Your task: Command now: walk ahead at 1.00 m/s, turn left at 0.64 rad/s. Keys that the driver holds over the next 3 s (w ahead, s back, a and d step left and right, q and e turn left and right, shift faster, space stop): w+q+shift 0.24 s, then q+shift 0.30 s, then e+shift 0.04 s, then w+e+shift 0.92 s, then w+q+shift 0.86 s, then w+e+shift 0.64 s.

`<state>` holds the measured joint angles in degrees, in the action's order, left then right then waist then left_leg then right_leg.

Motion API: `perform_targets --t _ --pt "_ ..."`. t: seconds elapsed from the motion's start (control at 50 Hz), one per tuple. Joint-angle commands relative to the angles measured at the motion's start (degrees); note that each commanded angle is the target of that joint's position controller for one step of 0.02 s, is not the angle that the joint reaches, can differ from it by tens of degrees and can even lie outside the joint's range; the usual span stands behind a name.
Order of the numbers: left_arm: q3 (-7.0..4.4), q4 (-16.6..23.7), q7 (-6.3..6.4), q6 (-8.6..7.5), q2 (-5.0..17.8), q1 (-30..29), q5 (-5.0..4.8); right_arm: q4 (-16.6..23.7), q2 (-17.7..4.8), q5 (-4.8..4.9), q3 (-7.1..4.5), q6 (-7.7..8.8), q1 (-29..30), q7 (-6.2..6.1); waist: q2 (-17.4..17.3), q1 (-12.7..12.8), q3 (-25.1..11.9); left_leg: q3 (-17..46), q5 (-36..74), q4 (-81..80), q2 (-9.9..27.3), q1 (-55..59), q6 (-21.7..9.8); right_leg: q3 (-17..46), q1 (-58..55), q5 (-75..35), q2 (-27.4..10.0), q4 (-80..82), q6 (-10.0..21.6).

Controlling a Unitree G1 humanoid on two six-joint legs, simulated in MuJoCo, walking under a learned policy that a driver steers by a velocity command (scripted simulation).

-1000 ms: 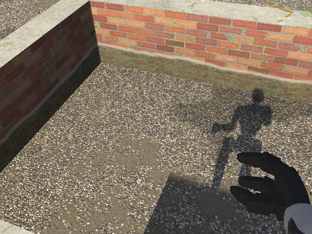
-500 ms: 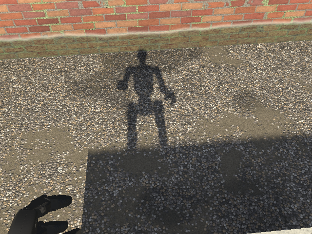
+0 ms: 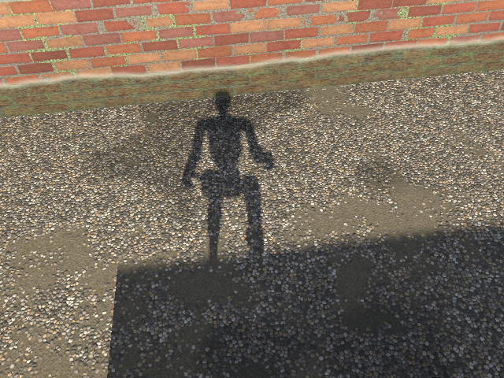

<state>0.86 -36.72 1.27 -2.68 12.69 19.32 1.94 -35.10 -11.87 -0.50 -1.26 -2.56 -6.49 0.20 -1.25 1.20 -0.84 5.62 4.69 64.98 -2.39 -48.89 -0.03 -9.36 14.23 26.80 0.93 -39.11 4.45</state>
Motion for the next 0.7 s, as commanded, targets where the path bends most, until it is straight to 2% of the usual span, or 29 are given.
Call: perform_targets --t 0.02,0.08,0.1,0.16,0.18,0.2,0.22,0.24,0.26,0.28,0.3,0.32,0.34,0.36,0.38,0.4,0.42,0.44,0.46,0.5,0.54,0.56,0.58,0.6,0.62,0.64,0.66,0.68,0.7 --pt "-3.07 2.00 0.80 -0.31 8.55 3.91 0.37 5.51 -2.53 0.41 -0.52 1.04 8.92 1.26 4.90 2.46 2.96 -4.44 -4.75 -3.02 2.15 -4.56 -2.42 10.07 -5.89 -32.39 -16.70 11.49 -1.09" --pt "-4.02 -0.30 1.85 1.11 9.06 7.19 0.07 6.29 -2.30 0.58 -0.51 0.73 10.07 2.00 7.75 4.47 3.25 -9.33 -17.83 -9.55 3.83 -2.22 -3.87 5.33 -12.58 -48.98 -18.05 8.07 0.08" --pt "-4.01 -0.21 2.29 1.44 8.98 5.00 0.00 6.40 -2.28 0.70 -0.44 0.51 9.47 2.22 8.59 3.50 3.86 -10.06 -20.46 -12.72 3.72 0.88 -4.95 3.81 -12.41 -56.54 -17.78 6.85 -0.62" --pt "-5.09 -0.15 2.46 1.32 12.81 -0.73 -0.79 4.99 -4.37 1.51 -1.44 0.14 2.02 2.02 11.70 -1.26 -2.12 -14.01 -26.58 -17.50 -0.69 19.23 -8.93 -0.73 -10.83 -77.27 -17.34 -0.23 -0.84" --pt "-5.31 0.50 2.21 1.69 13.42 -4.51 -1.22 2.92 -5.98 1.57 -2.30 0.46 -5.79 1.79 10.44 -5.88 -5.75 -12.08 -25.67 -20.60 -1.89 29.52 -11.02 -0.86 -7.46 -78.81 -16.85 -10.06 -0.86" --pt "-5.53 2.07 1.68 2.24 13.81 -12.21 -2.50 -0.08 -8.02 1.69 -3.51 1.19 -18.34 1.24 4.52 -15.21 -9.88 -6.54 -16.69 -26.01 -1.13 46.50 -14.99 -2.08 5.56 -70.36 -12.31 -33.71 -2.20" --pt "-4.26 6.94 0.39 2.55 6.21 -15.35 -2.39 0.08 -13.52 3.24 -4.69 0.99 -11.13 1.39 -18.34 -8.72 -9.21 19.19 -5.59 -31.37 8.11 58.73 -19.85 -0.28 35.56 -5.40 3.61 -54.36 -6.58" --pt "-3.13 10.71 1.30 1.30 7.06 -18.02 0.24 3.20 -15.94 3.07 -5.66 0.80 -8.89 0.61 -11.05 -9.54 -18.12 32.44 0.52 -35.11 13.41 60.54 -23.50 11.83 39.82 -4.66 4.37 -57.19 -8.44" --pt "-2.62 11.14 1.08 0.98 6.38 -18.84 -0.53 3.08 -12.90 1.98 -5.13 0.58 -7.62 -0.84 -3.96 -7.40 -16.15 29.53 2.09 -35.91 16.20 55.92 -22.88 14.79 39.40 -4.63 1.16 -55.23 -9.81" --pt "-2.30 9.60 1.53 1.50 5.92 -14.95 -0.46 2.53 -8.48 0.88 -3.32 0.35 -6.04 -1.91 0.08 -2.40 -7.11 23.36 11.10 -33.55 15.44 39.63 -21.16 13.62 35.77 -4.33 -0.55 -49.23 -10.69" --pt "-2.03 9.14 2.06 2.35 4.90 -12.03 0.26 3.24 -5.74 0.62 -1.99 1.04 -3.19 -2.09 1.15 0.88 -5.62 19.13 13.73 -32.41 11.61 31.91 -18.82 13.25 30.45 -2.85 -1.30 -42.99 -10.48" --pt "-1.81 8.58 2.30 3.44 4.62 -9.69 1.28 4.53 -4.96 0.13 -1.19 1.94 -0.72 -1.75 -0.34 2.62 -5.97 16.25 16.17 -33.22 8.02 25.36 -17.01 11.72 23.63 -2.26 -0.40 -37.05 -10.16" --pt "-2.11 8.60 2.96 5.07 6.02 -10.58 1.56 5.56 -6.19 -0.18 -0.89 2.40 2.42 -1.34 -1.69 3.15 -5.61 12.90 23.24 -35.16 5.33 20.19 -15.66 9.83 16.20 -3.90 1.43 -30.69 -10.20" --pt "-2.10 8.87 3.34 6.36 5.82 -9.99 1.65 5.36 -8.41 -0.48 -1.21 2.97 2.68 -0.80 -3.32 3.98 -7.11 12.36 26.64 -35.09 3.85 20.52 -14.55 8.96 12.61 -4.40 2.47 -25.48 -10.01" --pt "-1.84 8.23 3.60 6.89 5.61 -9.42 1.57 5.05 -9.51 -0.26 -1.68 3.03 1.86 -0.43 -3.94 3.35 -8.57 12.29 25.89 -35.10 2.78 23.08 -13.26 9.27 10.20 -5.37 2.75 -20.11 -9.67" --pt "-1.61 7.93 3.09 7.24 5.64 -10.10 1.61 4.87 -10.70 -0.18 -1.94 2.75 0.66 -0.68 -5.34 1.51 -11.56 15.41 23.32 -35.56 3.26 28.33 -12.61 9.66 10.43 -5.08 3.68 -19.73 -9.07" --pt "-1.60 7.98 2.88 7.28 5.75 -11.49 1.12 5.05 -11.16 -0.19 -2.27 2.16 0.07 -0.80 -4.47 0.50 -12.01 17.95 17.52 -35.66 3.76 31.91 -12.04 11.48 12.17 -4.49 3.42 -18.02 -8.71" --pt "-1.20 8.30 2.59 7.58 4.75 -13.08 0.87 5.46 -10.49 -0.44 -2.26 1.16 0.02 -1.42 -4.63 -0.67 -11.41 19.42 15.07 -35.53 3.22 32.92 -11.25 11.64 12.69 -4.26 3.69 -17.56 -8.57" --pt "-0.84 8.55 2.02 6.86 4.98 -14.73 0.74 6.27 -10.24 -0.90 -2.38 0.15 1.05 -1.73 -2.89 -1.24 -10.09 20.42 10.68 -35.60 3.28 32.49 -11.67 11.86 13.10 -2.30 3.84 -15.52 -8.14" --pt "-0.07 8.78 0.99 5.53 3.83 -17.08 0.39 6.82 -10.33 -0.97 -2.91 -1.78 1.81 -1.95 -2.59 -2.83 -7.98 25.20 5.47 -37.42 3.70 30.30 -11.64 12.04 10.49 -3.38 4.37 -14.42 -6.77" --pt "0.10 9.43 0.94 5.09 3.94 -17.13 -1.22 7.21 -11.97 -0.50 -3.76 -2.33 2.94 -1.74 -3.83 -2.94 -4.94 28.99 -5.56 -38.47 3.14 28.10 -11.08 13.82 6.41 -0.03 4.43 -3.82 -5.37" --pt "-0.01 6.57 1.39 4.54 3.21 -11.23 -1.45 7.49 -10.56 0.01 -3.56 -2.88 6.82 -1.87 -2.11 -0.54 -6.80 26.20 -9.78 -36.91 2.30 26.16 -9.99 12.94 -2.03 -5.97 3.75 3.39 -4.53" --pt "0.30 5.47 1.65 4.13 2.04 -7.68 -0.91 7.64 -7.47 0.86 -2.56 -2.85 6.71 -2.05 0.18 -0.15 -8.43 23.26 -21.81 -33.50 1.11 19.46 -7.12 16.07 -14.38 -11.44 -0.89 9.85 -2.19" --pt "0.02 6.94 1.93 3.34 4.34 -8.42 0.07 7.58 -2.58 3.02 -1.31 -2.61 4.71 -2.15 12.57 -0.96 -10.68 14.61 -42.22 -19.29 -5.13 9.91 -2.96 31.11 -24.32 -17.02 -13.49 13.88 2.27" --pt "-0.14 6.33 1.50 2.87 4.68 -5.71 0.18 6.95 -6.01 2.23 -1.91 -2.37 7.55 -2.47 12.99 2.15 -5.82 11.44 -42.30 -17.76 -8.03 7.85 -1.31 41.98 -15.22 -24.33 -18.66 18.06 5.02" --pt "0.21 5.90 0.84 2.33 3.69 -7.88 -0.65 6.17 -7.59 1.81 -2.38 -2.17 9.11 -2.74 8.50 -0.19 -2.11 11.21 -34.68 -17.79 -5.31 10.73 -0.25 43.74 -8.94 -22.60 -18.09 18.35 6.75" --pt "0.04 6.52 0.12 2.11 3.90 -10.91 -1.82 6.20 -7.87 1.58 -2.25 -1.98 11.08 -2.38 5.58 -1.44 -0.75 8.66 -29.47 -18.28 -4.10 13.34 0.29 41.53 -4.97 -16.41 -15.60 19.23 6.90" --pt "-0.19 7.32 -0.35 2.09 4.59 -13.33 -2.58 6.52 -7.52 1.13 -1.95 -1.94 12.80 -1.89 4.90 -2.17 -0.69 5.93 -26.58 -19.29 -3.06 15.69 0.79 39.02 -3.08 -11.88 -12.83 19.71 5.91" --pt "-0.31 8.05 -0.68 2.14 4.95 -15.18 -3.37 6.76 -6.74 0.34 -1.60 -1.93 12.95 -1.44 6.07 -3.14 -0.86 2.20 -24.87 -20.98 -1.27 18.47 1.29 37.85 -1.24 -11.91 -10.07 19.76 4.57"
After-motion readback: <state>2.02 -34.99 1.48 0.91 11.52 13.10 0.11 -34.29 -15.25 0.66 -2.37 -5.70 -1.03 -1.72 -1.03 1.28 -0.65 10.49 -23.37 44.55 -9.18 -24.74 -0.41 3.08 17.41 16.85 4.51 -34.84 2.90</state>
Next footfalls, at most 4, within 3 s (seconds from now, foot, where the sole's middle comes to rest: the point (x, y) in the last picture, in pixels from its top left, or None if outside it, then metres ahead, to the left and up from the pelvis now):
0.20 left None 0.19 0.11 -0.75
0.58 right None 0.24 0.00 -0.75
0.86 left None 0.16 0.21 -0.75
1.92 left None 0.06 0.16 -0.75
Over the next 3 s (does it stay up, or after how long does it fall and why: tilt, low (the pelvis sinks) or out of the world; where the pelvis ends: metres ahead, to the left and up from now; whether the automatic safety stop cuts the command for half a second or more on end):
stays up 0.08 0.14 -0.02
